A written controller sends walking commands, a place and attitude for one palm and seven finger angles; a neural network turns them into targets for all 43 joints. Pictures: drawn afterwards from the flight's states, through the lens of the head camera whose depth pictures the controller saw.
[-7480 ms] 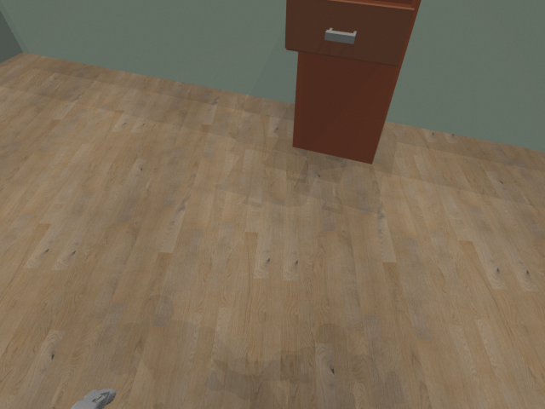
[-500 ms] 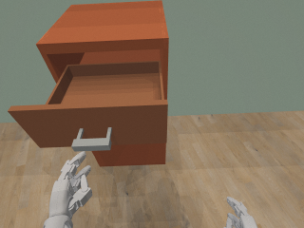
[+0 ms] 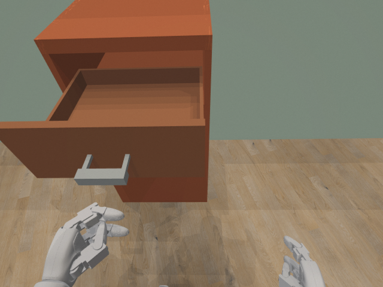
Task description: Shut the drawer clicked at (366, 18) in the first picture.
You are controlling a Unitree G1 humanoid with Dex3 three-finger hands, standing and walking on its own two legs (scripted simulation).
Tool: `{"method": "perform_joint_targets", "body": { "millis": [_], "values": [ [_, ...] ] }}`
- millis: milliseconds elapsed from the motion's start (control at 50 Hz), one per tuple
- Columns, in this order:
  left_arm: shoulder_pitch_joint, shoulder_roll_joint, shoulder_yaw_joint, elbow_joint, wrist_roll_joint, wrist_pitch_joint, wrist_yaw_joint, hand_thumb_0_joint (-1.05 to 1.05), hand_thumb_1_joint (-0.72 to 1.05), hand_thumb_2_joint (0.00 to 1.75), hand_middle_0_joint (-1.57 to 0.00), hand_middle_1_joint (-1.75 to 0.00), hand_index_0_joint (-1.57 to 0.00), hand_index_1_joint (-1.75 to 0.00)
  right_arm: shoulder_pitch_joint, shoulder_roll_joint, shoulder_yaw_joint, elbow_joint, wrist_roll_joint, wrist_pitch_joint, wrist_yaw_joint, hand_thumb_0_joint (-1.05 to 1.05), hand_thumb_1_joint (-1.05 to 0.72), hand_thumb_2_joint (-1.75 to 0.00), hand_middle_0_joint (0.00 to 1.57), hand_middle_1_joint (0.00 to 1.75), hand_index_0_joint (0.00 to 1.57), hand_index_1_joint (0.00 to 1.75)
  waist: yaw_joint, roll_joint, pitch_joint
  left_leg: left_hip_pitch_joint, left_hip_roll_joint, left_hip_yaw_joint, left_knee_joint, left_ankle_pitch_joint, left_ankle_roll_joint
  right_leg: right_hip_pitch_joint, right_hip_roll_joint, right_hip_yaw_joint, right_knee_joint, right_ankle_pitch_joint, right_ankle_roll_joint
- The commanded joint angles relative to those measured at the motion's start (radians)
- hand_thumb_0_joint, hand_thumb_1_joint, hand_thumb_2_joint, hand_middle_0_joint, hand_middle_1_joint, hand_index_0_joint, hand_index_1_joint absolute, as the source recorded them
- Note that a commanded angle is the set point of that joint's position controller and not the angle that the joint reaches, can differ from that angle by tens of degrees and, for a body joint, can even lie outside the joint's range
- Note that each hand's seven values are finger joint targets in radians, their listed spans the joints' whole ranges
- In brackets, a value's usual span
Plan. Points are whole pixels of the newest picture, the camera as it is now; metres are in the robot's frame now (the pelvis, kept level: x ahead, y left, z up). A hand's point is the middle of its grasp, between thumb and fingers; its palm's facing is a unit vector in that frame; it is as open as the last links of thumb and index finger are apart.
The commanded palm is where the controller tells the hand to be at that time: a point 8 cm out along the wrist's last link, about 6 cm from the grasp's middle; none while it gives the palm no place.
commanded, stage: raise the hand and make a fist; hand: left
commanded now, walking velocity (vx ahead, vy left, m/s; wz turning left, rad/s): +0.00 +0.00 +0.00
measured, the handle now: (105, 167) +0.35 +0.20 +0.07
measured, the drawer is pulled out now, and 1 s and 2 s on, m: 0.29 0.29 0.29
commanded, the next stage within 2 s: bring the fist close to the handle in 1.16 s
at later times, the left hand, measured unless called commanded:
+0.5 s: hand (68, 246) +0.17 +0.18 +0.14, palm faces +0.04 -1.00 +0.00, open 3.1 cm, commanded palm +0.12 +0.22 +0.14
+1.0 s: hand (83, 240) +0.17 +0.15 +0.16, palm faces -0.01 -1.00 -0.03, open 3.3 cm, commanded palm +0.12 +0.21 +0.17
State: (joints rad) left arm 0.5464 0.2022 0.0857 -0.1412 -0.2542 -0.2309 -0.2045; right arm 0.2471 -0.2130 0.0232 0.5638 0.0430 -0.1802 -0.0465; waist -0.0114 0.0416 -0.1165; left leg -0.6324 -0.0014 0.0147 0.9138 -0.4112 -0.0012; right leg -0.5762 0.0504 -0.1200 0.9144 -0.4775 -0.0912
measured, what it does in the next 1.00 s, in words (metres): stands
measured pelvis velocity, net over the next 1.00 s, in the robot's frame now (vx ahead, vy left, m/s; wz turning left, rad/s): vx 0.01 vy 0.05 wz -0.01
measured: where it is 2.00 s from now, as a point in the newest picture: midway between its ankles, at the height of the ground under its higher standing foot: outside the picture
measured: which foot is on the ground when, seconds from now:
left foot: down 0.00-1.00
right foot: down 0.00-1.00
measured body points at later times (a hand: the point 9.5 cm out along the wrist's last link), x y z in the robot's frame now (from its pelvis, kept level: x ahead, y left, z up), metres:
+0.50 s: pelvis +0.01 +0.05 +0.01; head +0.01 +0.04 +0.46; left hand +0.16 +0.24 +0.14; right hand +0.23 -0.14 -0.04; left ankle +0.03 +0.12 -0.69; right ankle +0.00 -0.04 -0.69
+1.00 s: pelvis +0.01 +0.05 +0.02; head +0.00 +0.03 +0.47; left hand +0.16 +0.21 +0.16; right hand +0.20 -0.17 -0.04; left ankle +0.03 +0.12 -0.69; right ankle +0.00 -0.04 -0.69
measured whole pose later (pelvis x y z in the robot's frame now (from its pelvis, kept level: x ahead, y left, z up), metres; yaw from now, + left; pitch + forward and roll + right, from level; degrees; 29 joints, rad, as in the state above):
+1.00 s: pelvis +0.01 +0.05 +0.02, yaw -1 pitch +2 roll -1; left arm 0.77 0.16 -0.12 -0.71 -0.13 0.01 -0.02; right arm 0.28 -0.24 0.05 0.46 0.05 -0.18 0.00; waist 0.02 0.07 -0.10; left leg -0.45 -0.04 0.04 0.81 -0.39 0.07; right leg -0.39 0.02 -0.08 0.79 -0.44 -0.04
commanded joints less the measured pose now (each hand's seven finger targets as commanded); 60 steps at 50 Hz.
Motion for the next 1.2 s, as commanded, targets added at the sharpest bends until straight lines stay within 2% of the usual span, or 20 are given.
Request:
{"method": "perform_joint_targets", "body": {
  "millis": [0,60,80,120,200,220,300,320,400,420,520,600,760,780,840,900,960,1040,1100,1180],
  "values": [
    [0.206,0.108,0.191,-0.307,-0.038,-0.137,0.066,0.00,0.90,0.90,-0.96,-1.12,-0.96,-1.12,-0.122,-0.091,-0.069,-0.169,-0.002,-0.057,0.001,0.00,-0.90,-0.90,0.20,0.30,0.20,0.30,0.074,-0.131,-0.157,0.033,-0.006,-0.050,-0.074,0.263,0.029,0.278,-0.130,0.250,-0.191,0.717,0.181],
    [0.276,0.053,0.107,-0.363,-0.026,-0.215,0.036,0.00,0.90,0.90,-1.02,-1.19,-1.02,-1.19,-0.100,-0.098,-0.076,-0.164,-0.004,-0.083,0.019,0.00,-0.90,-0.90,0.20,0.30,0.20,0.30,0.044,-0.087,-0.143,0.080,-0.016,-0.034,-0.083,0.303,0.038,0.220,-0.110,0.205,-0.174,0.760,0.181],
    [0.274,0.042,0.076,-0.373,-0.019,-0.233,0.020,0.00,0.90,0.90,-1.04,-1.21,-1.04,-1.21,-0.098,-0.102,-0.077,-0.162,-0.003,-0.093,0.023,0.00,-0.90,-0.90,0.20,0.30,0.20,0.30,0.031,-0.061,-0.128,0.095,-0.016,-0.036,-0.086,0.314,0.042,0.187,-0.102,0.184,-0.171,0.721,0.172],
    [0.283,-0.007,-0.010,-0.384,-0.013,-0.241,-0.012,0.00,0.90,0.90,-1.08,-1.25,-1.08,-1.25,-0.090,-0.115,-0.078,-0.167,-0.004,-0.109,0.025,0.00,-0.90,-0.90,0.20,0.30,0.20,0.30,0.006,-0.075,-0.092,0.122,-0.011,-0.050,-0.089,0.316,0.051,0.116,-0.085,0.153,-0.178,0.613,0.159],
    [0.263,0.036,-0.022,-0.458,-0.003,-0.232,-0.022,0.00,0.90,0.90,-1.16,-1.34,-1.16,-1.34,-0.093,-0.134,-0.078,-0.183,-0.001,-0.132,0.016,0.00,-0.90,-0.90,0.20,0.30,0.20,0.30,0.001,-0.047,-0.105,0.148,-0.005,-0.062,-0.096,0.280,0.059,0.069,-0.068,0.132,-0.193,0.419,0.124],
    [0.270,0.039,-0.019,-0.494,0.002,-0.227,-0.008,0.00,0.90,0.90,-1.18,-1.36,-1.18,-1.36,-0.081,-0.126,-0.080,-0.195,-0.002,-0.133,0.016,0.00,-0.90,-0.90,0.20,0.30,0.20,0.30,0.012,-0.048,-0.145,0.159,-0.006,-0.061,-0.109,0.282,0.058,0.082,-0.064,0.116,-0.186,0.391,0.108],
    [0.275,0.046,-0.019,-0.569,0.036,-0.183,0.074,0.00,0.90,0.90,-1.26,-1.45,-1.26,-1.45,-0.104,-0.117,-0.070,-0.224,-0.002,-0.112,0.018,0.00,-0.90,-0.90,0.20,0.30,0.20,0.30,0.036,-0.025,-0.132,0.192,0.008,-0.071,-0.152,0.266,0.053,0.055,-0.037,0.053,-0.165,0.268,0.075],
    [0.275,0.009,-0.054,-0.585,0.036,-0.167,0.087,0.00,0.90,0.90,-1.28,-1.47,-1.28,-1.47,-0.100,-0.110,-0.064,-0.237,0.000,-0.105,0.021,0.00,-0.90,-0.90,0.20,0.30,0.20,0.30,0.033,-0.013,-0.121,0.198,0.011,-0.075,-0.166,0.243,0.049,0.043,-0.033,0.041,-0.162,0.237,0.072],
    [0.246,-0.003,-0.094,-0.600,0.056,-0.088,0.117,0.00,0.90,0.90,-1.36,-1.56,-1.36,-1.56,-0.124,-0.118,-0.046,-0.258,0.005,-0.084,0.024,0.00,-0.90,-0.90,0.20,0.30,0.20,0.30,0.027,-0.039,-0.048,0.185,0.028,-0.101,-0.198,0.180,0.048,0.030,-0.030,0.030,-0.178,0.172,0.072],
    [0.253,-0.034,-0.135,-0.623,0.060,-0.066,0.115,0.00,0.90,0.90,-1.38,-1.58,-1.38,-1.58,-0.111,-0.116,-0.041,-0.268,0.006,-0.081,0.027,0.00,-0.90,-0.90,0.20,0.30,0.20,0.30,0.025,-0.023,-0.051,0.197,0.029,-0.102,-0.206,0.184,0.046,0.032,-0.031,0.026,-0.179,0.175,0.071],
    [0.241,-0.027,-0.204,-0.720,0.112,0.050,0.134,0.00,0.90,0.90,-1.40,-1.60,-1.40,-1.60,-0.116,-0.113,-0.022,-0.297,0.008,-0.063,0.037,0.00,-0.90,-0.90,0.20,0.30,0.20,0.30,0.030,0.001,-0.008,0.211,0.045,-0.136,-0.257,0.135,0.036,0.046,-0.036,0.022,-0.188,0.130,0.067],
    [0.218,0.048,-0.127,-0.765,0.139,0.105,0.185,0.00,0.90,0.90,-1.40,-1.60,-1.40,-1.60,-0.128,-0.107,-0.015,-0.309,0.007,-0.034,0.038,0.00,-0.90,-0.90,0.20,0.30,0.20,0.30,0.049,-0.001,0.013,0.210,0.049,-0.145,-0.292,0.082,0.020,0.066,-0.031,0.020,-0.189,0.103,0.061],
    [0.182,-0.023,-0.171,-0.828,0.092,0.122,0.202,0.00,0.90,0.90,-1.40,-1.60,-1.40,-1.60,-0.116,-0.116,-0.005,-0.303,0.016,-0.070,0.043,0.00,-0.90,-0.90,0.20,0.30,0.20,0.30,0.035,-0.005,0.007,0.253,0.057,-0.152,-0.306,0.069,0.015,0.071,-0.033,0.022,-0.215,0.100,0.069],
    [0.188,-0.031,-0.181,-0.808,0.092,0.129,0.194,0.00,0.90,0.90,-1.40,-1.60,-1.40,-1.60,-0.111,-0.120,-0.007,-0.297,0.017,-0.073,0.043,0.00,-0.90,-0.90,0.20,0.30,0.20,0.30,0.029,-0.031,0.011,0.247,0.053,-0.145,-0.304,0.070,0.019,0.078,-0.034,0.022,-0.224,0.103,0.071],
    [0.232,-0.020,-0.183,-0.775,0.106,0.164,0.178,0.00,0.90,0.90,-1.40,-1.60,-1.40,-1.60,-0.113,-0.124,-0.014,-0.294,0.020,-0.069,0.041,0.00,-0.90,-0.90,0.20,0.30,0.20,0.30,0.034,-0.060,0.024,0.232,0.041,-0.121,-0.301,0.084,0.028,0.107,-0.037,0.031,-0.248,0.115,0.070],
    [0.224,0.024,-0.147,-0.781,0.125,0.186,0.185,0.00,0.90,0.90,-1.40,-1.60,-1.40,-1.60,-0.125,-0.119,-0.017,-0.296,0.017,-0.059,0.038,0.00,-0.90,-0.90,0.20,0.30,0.20,0.30,0.041,-0.044,0.032,0.228,0.028,-0.100,-0.292,0.101,0.036,0.129,-0.040,0.042,-0.267,0.122,0.067],
    [0.266,0.021,-0.136,-0.837,0.117,0.166,0.197,0.00,0.90,0.90,-1.40,-1.60,-1.40,-1.60,-0.119,-0.107,-0.016,-0.310,0.014,-0.056,0.043,0.00,-0.90,-0.90,0.20,0.30,0.20,0.30,0.052,-0.016,-0.017,0.250,0.022,-0.078,-0.273,0.158,0.039,0.148,-0.039,0.040,-0.258,0.166,0.066],
    [0.256,0.043,-0.072,-0.815,0.084,0.111,0.213,0.00,0.90,0.90,-1.40,-1.60,-1.40,-1.60,-0.111,-0.104,-0.019,-0.286,0.012,-0.069,0.040,0.00,-0.90,-0.90,0.20,0.30,0.20,0.30,0.046,-0.024,0.004,0.243,0.018,-0.062,-0.246,0.156,0.042,0.134,-0.037,0.057,-0.285,0.166,0.068],
    [0.216,0.056,-0.040,-0.765,0.061,0.079,0.197,0.00,0.90,0.90,-1.40,-1.60,-1.40,-1.60,-0.114,-0.113,-0.022,-0.260,0.012,-0.083,0.031,0.00,-0.90,-0.90,0.20,0.30,0.20,0.30,0.031,-0.056,0.036,0.231,0.013,-0.057,-0.219,0.150,0.048,0.122,-0.045,0.088,-0.326,0.161,0.076],
    [0.252,0.058,-0.030,-0.722,0.032,0.074,0.131,0.00,0.90,0.90,-1.40,-1.60,-1.40,-1.60,-0.118,-0.118,-0.023,-0.247,0.019,-0.099,0.025,0.00,-0.90,-0.90,0.20,0.30,0.20,0.30,0.035,-0.069,0.008,0.231,0.006,-0.048,-0.201,0.186,0.050,0.165,-0.068,0.132,-0.347,0.253,0.093]
  ]
}}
